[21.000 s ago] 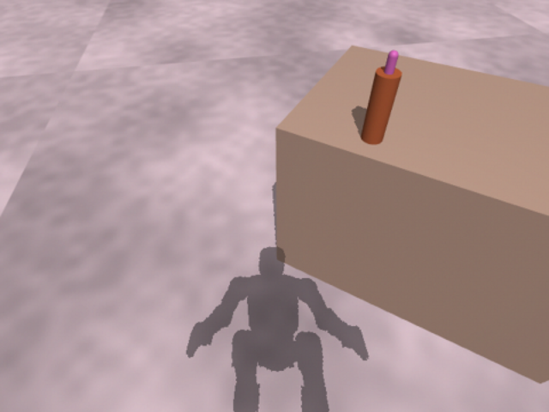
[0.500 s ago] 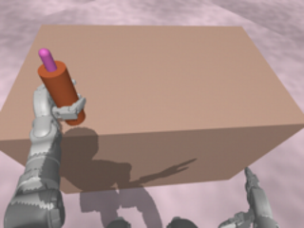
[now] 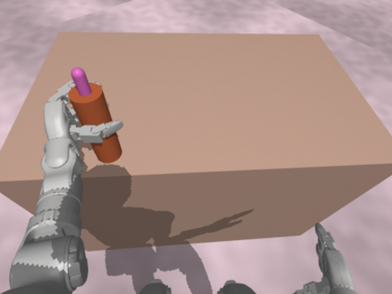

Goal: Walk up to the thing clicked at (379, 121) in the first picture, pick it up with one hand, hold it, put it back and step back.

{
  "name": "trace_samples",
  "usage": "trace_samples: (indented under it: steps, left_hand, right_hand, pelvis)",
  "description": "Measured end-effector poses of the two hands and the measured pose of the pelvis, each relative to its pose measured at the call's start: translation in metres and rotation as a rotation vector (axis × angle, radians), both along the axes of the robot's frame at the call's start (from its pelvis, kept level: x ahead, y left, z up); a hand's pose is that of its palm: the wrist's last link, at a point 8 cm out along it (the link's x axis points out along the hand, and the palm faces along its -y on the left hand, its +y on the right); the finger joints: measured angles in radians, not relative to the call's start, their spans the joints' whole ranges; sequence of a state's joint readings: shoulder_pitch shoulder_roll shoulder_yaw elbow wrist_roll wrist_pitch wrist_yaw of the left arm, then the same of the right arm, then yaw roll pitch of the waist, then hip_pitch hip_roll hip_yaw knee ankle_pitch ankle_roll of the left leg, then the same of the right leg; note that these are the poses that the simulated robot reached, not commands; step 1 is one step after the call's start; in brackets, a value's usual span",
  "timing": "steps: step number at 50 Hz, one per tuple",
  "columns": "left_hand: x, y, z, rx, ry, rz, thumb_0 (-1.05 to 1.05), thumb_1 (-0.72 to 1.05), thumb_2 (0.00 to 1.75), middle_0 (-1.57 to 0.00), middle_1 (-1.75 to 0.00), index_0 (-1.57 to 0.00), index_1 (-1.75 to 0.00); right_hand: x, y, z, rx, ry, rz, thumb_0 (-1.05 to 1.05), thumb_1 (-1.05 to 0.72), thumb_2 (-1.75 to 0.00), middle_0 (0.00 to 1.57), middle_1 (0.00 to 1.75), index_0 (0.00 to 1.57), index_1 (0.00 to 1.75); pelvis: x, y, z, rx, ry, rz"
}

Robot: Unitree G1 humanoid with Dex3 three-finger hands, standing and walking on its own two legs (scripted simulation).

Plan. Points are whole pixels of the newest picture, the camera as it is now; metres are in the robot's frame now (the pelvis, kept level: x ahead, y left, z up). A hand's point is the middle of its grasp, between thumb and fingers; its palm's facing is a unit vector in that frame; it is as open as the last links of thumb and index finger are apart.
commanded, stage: open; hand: left
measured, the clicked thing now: (96, 119) +0.45 +0.20 +0.09
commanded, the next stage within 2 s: withdraw in 0.12 s
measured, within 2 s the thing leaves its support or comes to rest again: neither
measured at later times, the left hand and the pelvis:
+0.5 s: hand (71, 101) +0.46 +0.24 +0.14, palm faces +0.26 -0.97 +0.01, open 16.2 cm; pelvis -0.01 -0.01 +0.00, yaw +0 degrees
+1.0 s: hand out of the picture +0.43 +0.37 +0.14, palm faces +0.43 -0.87 -0.25, open 17.5 cm; pelvis +0.02 +0.00 +0.03, yaw +0 degrees
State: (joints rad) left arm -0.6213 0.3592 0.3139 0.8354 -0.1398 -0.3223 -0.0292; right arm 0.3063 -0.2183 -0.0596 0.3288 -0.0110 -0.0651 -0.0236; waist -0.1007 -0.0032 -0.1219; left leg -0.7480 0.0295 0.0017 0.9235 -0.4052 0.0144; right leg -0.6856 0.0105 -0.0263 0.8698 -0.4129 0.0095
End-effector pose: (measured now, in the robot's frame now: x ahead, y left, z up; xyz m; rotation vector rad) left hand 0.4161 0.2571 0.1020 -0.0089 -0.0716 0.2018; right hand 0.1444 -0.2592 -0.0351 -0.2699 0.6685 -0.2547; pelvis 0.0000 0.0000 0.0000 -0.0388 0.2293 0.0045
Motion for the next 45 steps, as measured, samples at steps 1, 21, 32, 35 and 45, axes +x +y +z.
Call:
trace_samples:
  steps: [1, 21, 32, 35, 45]
  left_hand:
    - [0.001, 0.001, 0.004, 0.004, 0.004, 0.000, 0.00, -0.25, 0.58, -0.81, -0.75, -0.82, -0.73]
    - [0.002, 0.009, 0.000, -0.001, 0.038, 0.013, -0.01, -0.42, 0.19, -0.28, -0.23, -0.30, -0.22]
    - [0.012, 0.062, 0.082, 0.039, 0.016, 0.051, -0.01, -0.47, 0.11, -0.15, -0.12, -0.16, -0.12]
    - [0.012, 0.071, 0.085, 0.032, 0.063, 0.031, -0.01, -0.47, 0.09, -0.13, -0.11, -0.14, -0.10]
    - [-0.006, 0.114, 0.058, 0.159, 0.296, 0.172, -0.01, -0.53, 0.06, -0.07, -0.06, -0.08, -0.06]
  right_hand:
    - [0.000, 0.001, -0.001, 0.010, 0.000, 0.001, -0.01, 0.52, -0.05, 0.06, 0.05, 0.06, 0.05]
    - [-0.018, -0.017, 0.005, -0.016, 0.008, -0.030, -0.01, 0.55, -0.05, 0.06, 0.05, 0.06, 0.05]
    - [-0.008, -0.008, -0.007, 0.044, 0.035, -0.055, -0.01, 0.53, -0.05, 0.06, 0.05, 0.06, 0.05]
    - [-0.003, -0.003, -0.007, 0.059, 0.027, -0.045, -0.01, 0.54, -0.05, 0.06, 0.05, 0.06, 0.05]
    - [-0.004, -0.003, 0.006, 0.051, 0.056, -0.045, -0.01, 0.57, -0.05, 0.06, 0.05, 0.06, 0.06]
  pelvis:
    - [0.000, 0.000, 0.000, 0.000, 0.000, 0.000]
    - [-0.010, -0.007, -0.001, 0.010, 0.003, -0.007]
    - [0.000, -0.006, 0.009, 0.008, -0.024, -0.003]
    - [0.002, -0.004, 0.011, 0.010, -0.022, -0.003]
    - [0.013, 0.002, 0.023, 0.015, -0.047, -0.008]
